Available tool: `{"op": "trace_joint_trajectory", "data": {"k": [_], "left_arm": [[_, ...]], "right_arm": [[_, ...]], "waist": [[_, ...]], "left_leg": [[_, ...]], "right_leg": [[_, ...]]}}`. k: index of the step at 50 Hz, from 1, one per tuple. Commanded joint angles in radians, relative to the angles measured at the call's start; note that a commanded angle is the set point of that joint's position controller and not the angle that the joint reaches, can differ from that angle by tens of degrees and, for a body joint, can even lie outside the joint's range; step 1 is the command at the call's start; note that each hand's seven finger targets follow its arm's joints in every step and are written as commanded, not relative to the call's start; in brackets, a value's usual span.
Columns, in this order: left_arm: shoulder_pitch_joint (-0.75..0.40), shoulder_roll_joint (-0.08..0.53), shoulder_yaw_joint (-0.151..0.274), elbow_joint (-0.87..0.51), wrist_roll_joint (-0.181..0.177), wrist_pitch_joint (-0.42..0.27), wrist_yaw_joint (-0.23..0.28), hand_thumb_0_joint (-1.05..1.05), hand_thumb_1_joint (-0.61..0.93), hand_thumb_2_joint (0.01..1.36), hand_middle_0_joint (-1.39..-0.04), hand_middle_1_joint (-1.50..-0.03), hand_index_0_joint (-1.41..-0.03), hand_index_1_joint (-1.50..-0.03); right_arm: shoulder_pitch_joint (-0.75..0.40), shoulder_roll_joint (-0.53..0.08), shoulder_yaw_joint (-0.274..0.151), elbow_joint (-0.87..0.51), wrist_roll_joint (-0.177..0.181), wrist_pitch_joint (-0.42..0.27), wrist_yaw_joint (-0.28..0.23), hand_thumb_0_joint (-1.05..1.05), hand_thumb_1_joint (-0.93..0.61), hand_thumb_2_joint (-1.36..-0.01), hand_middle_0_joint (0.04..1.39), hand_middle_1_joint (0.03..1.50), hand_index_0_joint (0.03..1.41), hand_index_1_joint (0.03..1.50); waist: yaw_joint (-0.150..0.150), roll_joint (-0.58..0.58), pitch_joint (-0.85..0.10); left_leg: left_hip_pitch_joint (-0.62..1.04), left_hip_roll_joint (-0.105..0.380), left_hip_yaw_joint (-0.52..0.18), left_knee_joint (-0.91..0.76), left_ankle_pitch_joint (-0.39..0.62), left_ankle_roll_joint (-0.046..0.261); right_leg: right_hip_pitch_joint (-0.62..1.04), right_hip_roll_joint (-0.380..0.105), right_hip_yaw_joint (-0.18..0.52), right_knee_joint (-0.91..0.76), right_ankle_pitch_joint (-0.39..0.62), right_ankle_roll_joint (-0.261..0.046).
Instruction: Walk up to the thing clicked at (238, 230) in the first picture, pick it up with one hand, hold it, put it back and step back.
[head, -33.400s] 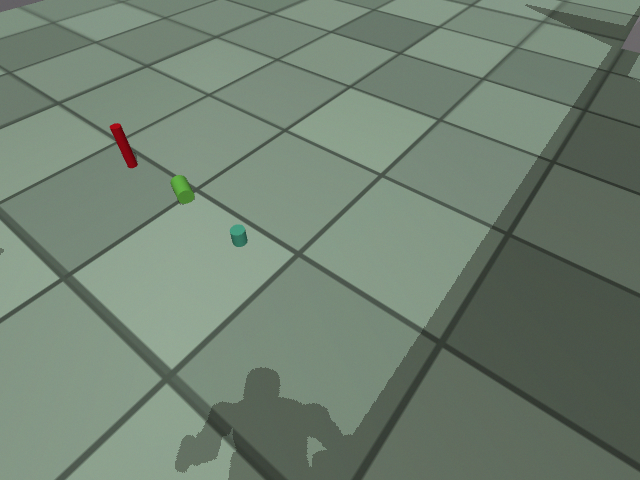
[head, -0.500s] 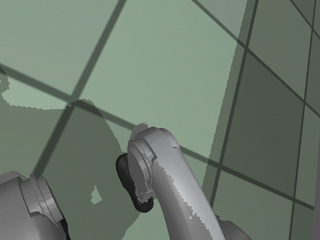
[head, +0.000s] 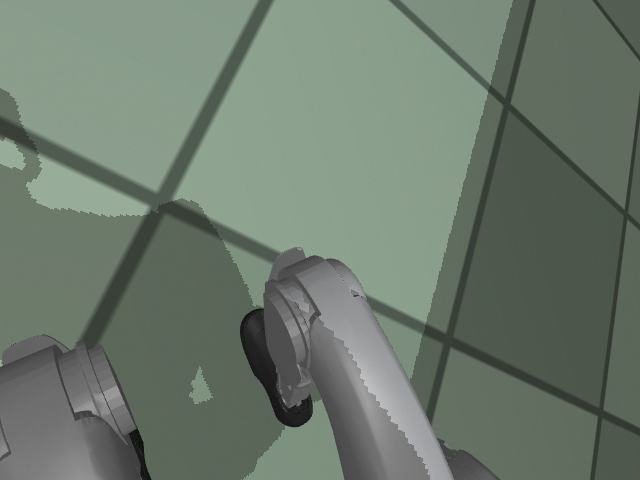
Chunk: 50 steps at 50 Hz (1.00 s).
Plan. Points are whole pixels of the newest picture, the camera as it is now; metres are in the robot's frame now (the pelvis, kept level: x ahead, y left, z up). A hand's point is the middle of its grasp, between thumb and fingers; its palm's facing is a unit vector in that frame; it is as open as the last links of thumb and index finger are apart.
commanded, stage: withdraw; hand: left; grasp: from above
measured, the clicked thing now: out of the picture +0.49 +0.28 -0.29
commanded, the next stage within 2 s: home in 0.70 s
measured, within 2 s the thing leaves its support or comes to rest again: neither
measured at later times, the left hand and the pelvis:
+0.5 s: hand out of the picture +0.45 +0.27 -0.08, palm faces -0.51 -0.11 -0.86, open 14.0 cm; pelvis -0.02 -0.01 +0.05, yaw +8 degrees
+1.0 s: hand out of the picture +0.49 +0.31 -0.14, palm faces -0.35 -0.11 -0.93, open 13.0 cm; pelvis +0.00 -0.01 +0.01, yaw +6 degrees
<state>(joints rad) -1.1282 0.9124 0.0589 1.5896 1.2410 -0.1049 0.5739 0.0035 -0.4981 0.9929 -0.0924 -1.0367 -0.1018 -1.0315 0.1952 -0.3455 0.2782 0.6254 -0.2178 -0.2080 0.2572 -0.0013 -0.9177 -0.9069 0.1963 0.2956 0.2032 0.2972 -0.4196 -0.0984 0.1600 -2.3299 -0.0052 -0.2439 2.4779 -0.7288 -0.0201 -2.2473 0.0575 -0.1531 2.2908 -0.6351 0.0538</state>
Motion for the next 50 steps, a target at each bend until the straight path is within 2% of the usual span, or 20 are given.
{"op": "trace_joint_trajectory", "data": {"k": [1, 3, 5, 8, 9, 13, 18, 19, 22, 28, 31, 34, 38, 39, 40, 41, 42, 43, 46, 50], "left_arm": [[-0.3, 0.173, 0.026, -0.352, -0.041, 0.039, 0.027, 0.0, -0.553, 1.0, -0.074, -0.985, -0.067, -0.991], [-0.257, 0.165, 0.034, -0.382, -0.049, 0.076, -0.002, 0.0, -0.544, 0.999, -0.073, -0.979, -0.066, -0.985], [-0.212, 0.1, 0.007, -0.349, -0.065, 0.116, -0.045, 0.0, -0.551, 1.006, -0.076, -0.979, -0.066, -0.989], [-0.177, -0.006, -0.046, -0.33, -0.103, 0.164, -0.125, 0.0, -0.549, 1.015, -0.074, -0.991, -0.062, -1.002], [-0.177, -0.017, -0.047, -0.343, -0.122, 0.173, -0.157, 0.0, -0.552, 1.021, -0.076, -0.985, -0.061, -1.001], [-0.238, -0.163, -0.148, -0.398, -0.171, 0.163, -0.321, 0.0, -0.572, 1.048, -0.077, -1.007, -0.055, -1.03], [-0.271, -0.223, -0.206, -0.388, -0.196, 0.102, -0.447, 0.0, -0.549, 1.044, -0.079, -1.015, -0.063, -1.034], [-0.297, -0.213, -0.202, -0.384, -0.183, 0.084, -0.451, 0.0, -0.548, 1.044, -0.078, -1.017, -0.062, -1.035], [-0.343, -0.146, -0.178, -0.388, -0.145, 0.046, -0.423, 0.0, -0.531, 1.032, -0.082, -1.01, -0.07, -1.023], [-0.404, -0.013, -0.113, -0.243, -0.022, 0.002, -0.272, 0.0, -0.533, 1.022, -0.076, -1.004, -0.068, -1.012], [-0.412, -0.014, -0.103, -0.149, -0.002, 0.003, -0.2, 0.0, -0.517, 1.007, -0.073, -1.004, -0.073, -1.004], [-0.408, 0.037, -0.071, -0.095, 0.013, 0.017, -0.158, 0.0, -0.528, 1.007, -0.077, -1.007, -0.076, -1.008], [-0.463, 0.081, -0.042, -0.154, -0.004, 0.028, -0.14, 0.0, -0.538, 1.006, -0.078, -1.013, -0.078, -1.013], [-0.479, 0.105, -0.022, -0.203, -0.004, 0.026, -0.141, 0.0, -0.458, 0.926, -0.158, -0.933, -0.158, -0.933], [-0.455, 0.097, -0.021, -0.214, -0.008, 0.028, -0.147, 0.0, -0.504, 0.976, -0.107, -0.986, -0.109, -0.984], [-0.483, 0.093, -0.018, -0.264, -0.014, 0.026, -0.154, 0.0, -0.424, 0.945, -0.187, -0.906, -0.189, -0.904], [-0.453, 0.096, -0.014, -0.299, -0.021, 0.026, -0.162, 0.0, -0.464, 0.942, -0.13, -0.959, -0.137, -0.952], [-0.458, 0.075, -0.025, -0.345, -0.029, 0.026, -0.176, 0.0, -0.384, 0.911, -0.21, -0.879, -0.217, -0.872], [-0.375, 0.084, -0.003, -0.519, -0.083, 0.041, -0.21, 0.0, -0.18, 0.955, -0.255, -0.687, -0.228, -0.71], [-0.234, 0.002, -0.004, -0.557, -0.177, 0.098, -0.271, 0.0, 0.097, 0.883, -0.226, -0.539, -0.209, -0.555]], "right_arm": [[0.191, -0.294, -0.151, 0.017, 0.037, 0.024, 0.006, 0.0, -0.912, -0.906, 0.2, 0.301, 0.2, 0.301], [0.192, -0.283, -0.181, 0.032, 0.057, 0.05, 0.016, 0.0, -0.907, -0.905, 0.2, 0.3, 0.2, 0.3], [0.185, -0.266, -0.196, 0.034, 0.078, 0.08, 0.019, 0.0, -0.908, -0.906, 0.2, 0.301, 0.2, 0.301], [0.202, -0.246, -0.219, 0.046, 0.096, 0.122, 0.016, 0.0, -0.905, -0.906, 0.2, 0.3, 0.2, 0.3], [0.211, -0.249, -0.235, 0.044, 0.104, 0.135, 0.009, 0.0, -0.907, -0.907, 0.2, 0.301, 0.2, 0.301], [0.217, -0.25, -0.275, 0.038, 0.121, 0.181, -0.028, 0.0, -0.911, -0.909, 0.2, 0.3, 0.2, 0.3], [0.206, -0.225, -0.278, 0.021, 0.133, 0.218, -0.104, 0.0, -0.901, -0.905, 0.2, 0.3, 0.2, 0.3], [0.214, -0.222, -0.276, 0.022, 0.13, 0.22, -0.12, 0.0, -0.9, -0.904, 0.2, 0.3, 0.2, 0.3], [0.191, -0.199, -0.255, 0.007, 0.125, 0.23, -0.156, 0.0, -0.896, -0.902, 0.2, 0.3, 0.2, 0.3], [0.163, -0.17, -0.217, 0.013, 0.107, 0.227, -0.179, 0.0, -0.896, -0.899, 0.2, 0.3, 0.2, 0.3], [0.155, -0.178, -0.198, 0.007, 0.102, 0.214, -0.183, 0.0, -0.893, -0.896, 0.2, 0.3, 0.2, 0.3], [0.174, -0.196, -0.192, 0.012, 0.095, 0.196, -0.184, 0.0, -0.898, -0.898, 0.2, 0.3, 0.2, 0.3], [0.194, -0.204, -0.188, 0.021, 0.083, 0.179, -0.184, 0.0, -0.902, -0.898, 0.2, 0.3, 0.199, 0.3], [0.205, -0.216, -0.195, 0.023, 0.084, 0.174, -0.183, 0.0, -0.882, -0.894, 0.199, 0.299, 0.199, 0.299], [0.214, -0.212, -0.197, 0.02, 0.08, 0.172, -0.18, 0.0, -0.902, -0.897, 0.2, 0.3, 0.199, 0.3], [0.228, -0.222, -0.2, 0.024, 0.081, 0.17, -0.179, 0.0, -0.882, -0.894, 0.199, 0.299, 0.199, 0.299], [0.236, -0.221, -0.21, 0.028, 0.08, 0.169, -0.174, 0.0, -0.901, -0.896, 0.2, 0.299, 0.2, 0.299], [0.249, -0.221, -0.216, 0.029, 0.08, 0.169, -0.172, 0.0, -0.883, -0.894, 0.199, 0.299, 0.199, 0.299], [0.274, -0.219, -0.252, 0.022, 0.098, 0.181, -0.168, 0.0, -0.883, -0.895, 0.199, 0.299, 0.199, 0.299], [0.302, -0.202, -0.29, 0.028, 0.121, 0.219, -0.158, 0.0, -0.889, -0.896, 0.2, 0.3, 0.199, 0.3]], "waist": [[0.036, 0.754, -0.985], [0.081, 0.724, -1.007], [0.094, 0.658, -0.983], [0.086, 0.523, -0.864], [0.094, 0.484, -0.855], [0.061, 0.368, -0.813], [0.046, 0.21, -0.736], [0.041, 0.195, -0.726], [0.08, 0.251, -0.759], [0.092, 0.341, -0.804], [0.074, 0.342, -0.802], [0.076, 0.367, -0.847], [0.072, 0.45, -0.922], [0.08, 0.478, -0.95], [0.073, 0.491, -0.966], [0.061, 0.505, -0.97], [0.074, 0.53, -0.988], [0.062, 0.528, -1.019], [0.125, 0.577, -1.183], [0.159, 0.523, -1.194]], "left_leg": [[0.68, 0.034, 0.123, -0.282, 0.402, 0.003], [0.631, 0.028, 0.147, -0.295, 0.396, 0.012], [0.565, 0.025, 0.16, -0.305, 0.364, 0.025], [0.478, 0.016, 0.167, -0.36, 0.279, 0.039], [0.484, 0.013, 0.166, -0.379, 0.259, 0.041], [0.487, 0.004, 0.147, -0.426, 0.171, 0.039], [0.416, -0.018, 0.178, -0.427, 0.114, 0.051], [0.398, -0.023, 0.186, -0.417, 0.105, 0.052], [0.443, -0.028, 0.191, -0.432, 0.102, 0.041], [0.437, -0.028, 0.205, -0.405, 0.101, 0.046], [0.393, -0.029, 0.209, -0.381, 0.093, 0.053], [0.415, -0.024, 0.212, -0.371, 0.127, 0.054], [0.468, -0.014, 0.206, -0.355, 0.155, 0.045], [0.494, -0.015, 0.206, -0.345, 0.176, 0.043], [0.514, -0.013, 0.203, -0.34, 0.202, 0.038], [0.525, -0.014, 0.202, -0.336, 0.221, 0.037], [0.558, -0.013, 0.205, -0.332, 0.245, 0.032], [0.579, -0.009, 0.202, -0.325, 0.264, 0.031], [0.674, -0.008, 0.209, -0.361, 0.338, 0.026], [0.7, -0.009, 0.218, -0.407, 0.404, 0.032]], "right_leg": [[0.44, 0.027, -0.092, -0.153, 0.375, -0.098], [0.446, 0.034, -0.073, -0.168, 0.377, -0.095], [0.43, 0.037, -0.056, -0.18, 0.36, -0.093], [0.422, 0.037, -0.042, -0.231, 0.284, -0.092], [0.41, 0.031, -0.036, -0.251, 0.261, -0.094], [0.396, 0.021, -0.027, -0.302, 0.157, -0.108], [0.446, 0.01, 0.01, -0.385, 0.077, -0.109], [0.452, 0.008, 0.017, -0.397, 0.061, -0.107], [0.43, 0.0, 0.027, -0.382, 0.034, -0.11], [0.388, -0.001, 0.048, -0.307, 0.044, -0.1], [0.362, -0.003, 0.042, -0.292, 0.045, -0.095], [0.377, -0.006, 0.031, -0.269, 0.086, -0.093], [0.389, -0.005, 0.014, -0.228, 0.123, -0.095], [0.37, -0.01, 0.004, -0.216, 0.144, -0.099], [0.383, -0.009, -0.003, -0.205, 0.168, -0.101], [0.369, -0.014, -0.015, -0.203, 0.19, -0.099], [0.379, -0.013, -0.012, -0.202, 0.207, -0.104], [0.399, -0.012, -0.014, -0.205, 0.228, -0.103], [0.484, -0.015, -0.006, -0.225, 0.289, -0.102], [0.538, -0.014, 0.007, -0.271, 0.339, -0.097]]}}
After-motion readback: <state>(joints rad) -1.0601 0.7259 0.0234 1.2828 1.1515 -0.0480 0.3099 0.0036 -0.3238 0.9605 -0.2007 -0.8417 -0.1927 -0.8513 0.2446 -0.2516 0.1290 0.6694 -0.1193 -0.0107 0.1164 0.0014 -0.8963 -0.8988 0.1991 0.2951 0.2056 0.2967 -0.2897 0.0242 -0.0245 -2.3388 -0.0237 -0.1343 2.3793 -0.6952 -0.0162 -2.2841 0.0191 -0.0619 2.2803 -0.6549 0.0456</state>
